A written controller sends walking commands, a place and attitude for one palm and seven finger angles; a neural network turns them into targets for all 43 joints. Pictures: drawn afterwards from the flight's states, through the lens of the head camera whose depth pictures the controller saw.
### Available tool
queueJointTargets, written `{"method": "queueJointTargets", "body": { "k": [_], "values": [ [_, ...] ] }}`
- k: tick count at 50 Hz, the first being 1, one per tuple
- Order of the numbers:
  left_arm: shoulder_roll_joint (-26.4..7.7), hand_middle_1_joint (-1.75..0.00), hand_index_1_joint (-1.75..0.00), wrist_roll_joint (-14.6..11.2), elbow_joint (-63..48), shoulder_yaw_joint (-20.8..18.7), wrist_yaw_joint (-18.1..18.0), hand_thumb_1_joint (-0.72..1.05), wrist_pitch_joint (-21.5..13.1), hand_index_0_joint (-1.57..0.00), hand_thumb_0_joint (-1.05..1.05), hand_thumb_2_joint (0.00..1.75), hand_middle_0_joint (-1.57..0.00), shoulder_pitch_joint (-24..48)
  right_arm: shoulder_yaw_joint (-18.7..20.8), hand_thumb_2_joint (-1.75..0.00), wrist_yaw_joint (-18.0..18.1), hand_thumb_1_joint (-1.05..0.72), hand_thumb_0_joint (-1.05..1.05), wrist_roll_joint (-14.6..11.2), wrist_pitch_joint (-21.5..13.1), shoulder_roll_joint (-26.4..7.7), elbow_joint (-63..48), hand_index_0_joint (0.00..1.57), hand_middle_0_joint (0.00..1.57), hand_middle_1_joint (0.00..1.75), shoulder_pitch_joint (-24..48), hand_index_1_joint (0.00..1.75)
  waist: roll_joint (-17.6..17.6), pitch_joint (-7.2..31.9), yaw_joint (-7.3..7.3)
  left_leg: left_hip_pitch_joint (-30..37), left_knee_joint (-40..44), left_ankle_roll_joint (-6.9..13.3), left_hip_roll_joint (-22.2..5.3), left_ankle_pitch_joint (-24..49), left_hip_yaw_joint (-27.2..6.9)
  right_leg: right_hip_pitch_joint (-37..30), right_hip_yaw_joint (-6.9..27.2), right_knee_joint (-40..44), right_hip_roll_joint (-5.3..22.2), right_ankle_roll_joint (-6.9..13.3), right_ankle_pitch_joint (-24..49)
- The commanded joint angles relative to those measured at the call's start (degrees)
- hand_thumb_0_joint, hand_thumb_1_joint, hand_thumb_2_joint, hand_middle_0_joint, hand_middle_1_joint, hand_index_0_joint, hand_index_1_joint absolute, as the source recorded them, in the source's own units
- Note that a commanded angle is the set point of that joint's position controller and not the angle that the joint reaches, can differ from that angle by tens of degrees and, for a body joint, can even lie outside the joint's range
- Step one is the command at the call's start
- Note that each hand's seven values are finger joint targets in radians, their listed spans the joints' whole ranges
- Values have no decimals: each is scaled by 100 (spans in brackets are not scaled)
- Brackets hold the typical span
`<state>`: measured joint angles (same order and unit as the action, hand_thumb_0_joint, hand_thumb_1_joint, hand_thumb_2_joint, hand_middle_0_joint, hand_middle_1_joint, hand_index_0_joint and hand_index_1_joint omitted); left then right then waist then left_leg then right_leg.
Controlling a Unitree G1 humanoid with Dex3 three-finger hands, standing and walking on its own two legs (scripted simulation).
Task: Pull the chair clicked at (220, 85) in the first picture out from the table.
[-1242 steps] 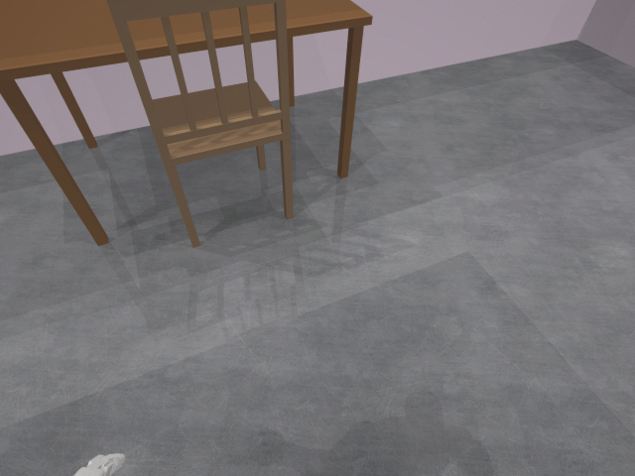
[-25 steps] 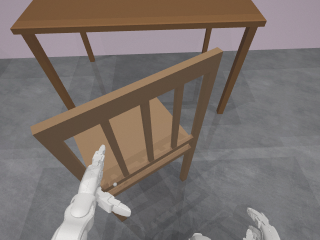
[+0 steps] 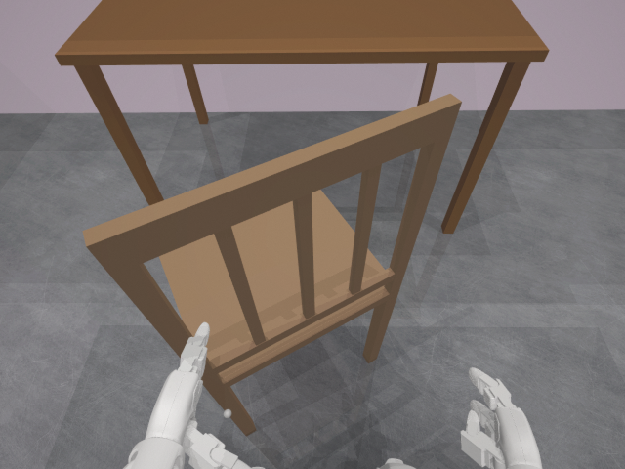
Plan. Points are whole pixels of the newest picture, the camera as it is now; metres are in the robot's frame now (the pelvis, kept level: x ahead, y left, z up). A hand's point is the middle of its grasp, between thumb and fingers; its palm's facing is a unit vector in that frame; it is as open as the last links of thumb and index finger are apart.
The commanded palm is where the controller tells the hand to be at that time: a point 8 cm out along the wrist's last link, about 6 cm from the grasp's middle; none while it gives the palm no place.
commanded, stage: draw the hand back to the body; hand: left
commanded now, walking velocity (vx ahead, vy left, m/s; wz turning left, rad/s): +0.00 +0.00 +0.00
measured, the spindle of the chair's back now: (306, 266) +0.41 +0.03 -0.02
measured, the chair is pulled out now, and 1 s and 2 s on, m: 0.48 0.48 0.48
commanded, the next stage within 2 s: step back with the hand held close in 1.64 s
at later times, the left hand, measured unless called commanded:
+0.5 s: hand (177, 408) +0.18 +0.14 +0.08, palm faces -0.01 -1.00 -0.08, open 17.5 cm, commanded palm +0.15 +0.21 +0.09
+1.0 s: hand (55, 361) +0.20 +0.22 +0.16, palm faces +0.35 -0.85 -0.40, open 13.0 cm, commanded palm +0.15 +0.27 +0.18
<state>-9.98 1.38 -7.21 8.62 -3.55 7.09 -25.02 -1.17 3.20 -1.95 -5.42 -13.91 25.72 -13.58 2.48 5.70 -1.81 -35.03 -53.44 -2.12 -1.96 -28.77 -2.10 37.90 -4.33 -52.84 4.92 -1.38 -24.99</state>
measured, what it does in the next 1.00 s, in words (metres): stands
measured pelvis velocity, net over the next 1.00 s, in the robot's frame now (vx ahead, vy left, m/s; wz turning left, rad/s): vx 0.01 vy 0.00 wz -0.01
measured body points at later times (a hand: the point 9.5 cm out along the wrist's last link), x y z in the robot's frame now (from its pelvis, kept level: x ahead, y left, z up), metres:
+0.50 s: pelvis -0.02 +0.00 -0.01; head +0.03 -0.02 +0.43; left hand +0.18 +0.20 +0.08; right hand +0.16 -0.23 -0.10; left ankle -0.02 +0.14 -0.69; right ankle +0.01 -0.13 -0.69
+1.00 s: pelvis +0.01 +0.00 +0.04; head +0.01 -0.03 +0.49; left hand +0.18 +0.27 +0.18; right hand +0.21 -0.22 -0.04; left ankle -0.02 +0.14 -0.69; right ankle +0.01 -0.13 -0.69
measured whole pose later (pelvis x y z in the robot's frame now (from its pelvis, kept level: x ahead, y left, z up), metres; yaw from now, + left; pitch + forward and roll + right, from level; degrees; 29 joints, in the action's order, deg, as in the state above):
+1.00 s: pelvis +0.01 +0.00 +0.04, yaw -1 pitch -2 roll +0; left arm -17.4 -2.3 -23.7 -10.2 -9.0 -2.5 -32.1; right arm -0.8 5.4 -1.7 -7.5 -13.1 33.6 -11.4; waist 4.5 -0.4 3.3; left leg -10.1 -33.4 -2.2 -2.5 -21.6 -1.0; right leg 13.6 -4.5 -34.0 3.8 -1.5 -18.4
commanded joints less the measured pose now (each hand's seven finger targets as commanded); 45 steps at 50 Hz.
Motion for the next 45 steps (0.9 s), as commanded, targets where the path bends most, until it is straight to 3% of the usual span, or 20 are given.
{"method": "queueJointTargets", "body": {
  "k": [1,3,4,5,8,11,12,15,20,23,26,28,29,30,31,35,38,42,43,45],
  "values": [
    [-208,0,0,33,-1539,-24,-15,-55,-294,0,0,20,0,-433,319,-90,90,-90,0,6,-341,-618,-983,20,20,30,255,30,-288,1024,-114,269,676,297,230,1773,83,-878,-80,676,-231,151,1592],
    [-286,0,0,95,-1618,-66,-38,-55,-263,0,0,20,0,-618,340,-90,108,-90,0,17,-334,-608,-999,20,20,30,292,30,-360,964,-98,149,626,309,244,1766,75,-852,-80,642,-243,164,1582],
    [262,0,0,-878,-2616,-225,88,-55,-1048,0,0,20,0,11,292,-90,132,-90,0,40,-503,-534,-952,20,20,30,277,30,-712,918,-196,41,396,247,281,1763,29,-649,-176,567,-305,161,1752],
    [-153,0,0,-858,-2233,-587,155,-55,-1430,0,0,20,0,-437,351,-90,132,-90,0,44,-602,-538,-757,20,20,30,293,30,-525,1077,-24,17,324,233,282,1749,78,-711,-128,444,-304,190,1697],
    [-354,0,0,-1012,-2327,-963,281,-55,-2332,0,0,20,0,-563,422,-90,35,-90,0,37,-742,-459,-558,20,20,30,264,30,-91,1061,86,-202,170,176,260,1824,65,-493,-100,165,-297,237,1609],
    [-49,0,0,-932,-2083,-673,517,-55,-3292,0,0,20,0,-466,487,-90,-144,-90,0,31,-805,-389,-428,20,20,30,370,30,-41,901,42,-550,-109,127,205,1565,57,130,-83,-162,-321,240,1187],
    [-115,0,0,-925,-1847,-743,606,-55,-3351,0,0,20,0,-634,522,-90,-185,-90,0,17,-781,-438,-474,20,20,30,422,30,-46,959,58,-593,-104,140,194,1373,79,68,-18,-125,-303,239,1029],
    [-447,0,0,-998,-2341,-934,787,-55,-3055,0,0,20,0,-704,508,-90,-164,-90,0,-83,-673,-528,-779,20,20,30,537,30,126,1240,126,-416,185,198,204,972,118,-369,66,157,-278,239,583],
    [-581,0,0,-1339,-2853,-1286,784,-55,-2409,0,0,20,0,-732,413,-90,38,-90,0,-162,-648,-498,-831,20,20,30,549,30,-292,1160,70,-256,457,254,197,844,58,-715,23,569,-298,149,402],
    [-776,0,0,-1456,-2754,-1631,763,-55,-2250,0,0,20,0,-766,390,-90,102,-90,0,-158,-700,-490,-695,20,20,30,560,30,-482,918,82,-254,553,249,203,900,32,-907,39,771,-290,127,455],
    [-814,-2,-2,-1556,-2897,-1757,827,-44,-2244,-1,0,25,-1,-693,360,-90,119,-90,0,-165,-823,-472,-618,20,20,30,501,30,-289,788,89,-23,708,248,201,944,28,-956,27,917,-277,119,499],
    [-1036,-4,-4,-1590,-2917,-2010,861,-37,-2252,-2,0,29,-2,-693,364,-90,140,-90,0,-180,-906,-496,-544,20,20,30,536,30,-200,733,136,98,786,249,201,1029,20,-1077,18,1009,-277,136,585],
    [-2002,-5,-5,-672,-2887,-2246,182,-33,-1765,-3,0,31,-3,-1035,352,-90,252,-90,0,-117,-681,-454,-637,20,20,30,418,30,139,1103,543,599,1068,205,79,1165,83,-1551,284,1224,-67,267,755],
    [-1489,-5,-5,-605,-3215,-1994,-73,-30,-1542,-4,0,32,-4,-1081,289,-90,281,-90,0,-99,-612,-341,-764,20,20,30,387,30,88,786,369,748,1186,196,111,1234,112,-1533,158,1346,-61,238,950],
    [-1317,-6,-6,-521,-3139,-1833,-227,-26,-1375,-4,0,34,-4,-1069,272,-90,310,-90,0,-86,-553,-331,-706,20,20,30,460,30,148,540,339,883,1281,196,93,1246,124,-1546,109,1418,-68,226,966],
    [-1543,-9,-9,-449,-2995,-2081,-539,-12,-1132,-6,0,41,-6,-661,210,-90,420,-90,0,-51,-410,-384,-561,20,20,30,560,30,-21,26,316,1340,1662,206,80,1208,111,-1742,60,1891,-133,209,867],
    [-1593,-11,-11,-411,-2930,-2166,-626,-1,-1151,-7,0,46,-7,-530,197,-90,420,-90,0,-27,-465,-428,-463,20,20,30,654,30,17,-85,362,1661,1939,216,93,1379,104,-2072,52,2146,-123,218,1060],
    [-1401,-14,-14,-386,-2759,-2146,-627,14,-1217,-10,0,53,-10,-650,224,-90,356,-90,0,20,-521,-454,-319,20,20,30,749,30,-236,-215,395,2041,2253,252,65,1741,138,-2376,17,2316,-142,189,1540],
    [-1453,-15,-15,-374,-2710,-2217,-633,17,-1220,-10,0,55,-10,-649,221,-90,331,-90,0,20,-531,-472,-263,20,20,30,808,30,-52,-253,431,2048,2336,236,78,1849,126,-2518,24,2373,-142,218,1628],
    [-1511,-16,-16,-371,-2720,-2349,-639,25,-1269,-11,0,58,-11,-622,233,-90,303,-90,0,40,-551,-459,-203,20,20,30,828,30,-161,-274,445,2228,2462,247,62,2043,154,-2630,23,2427,-157,205,1854]
  ]
}}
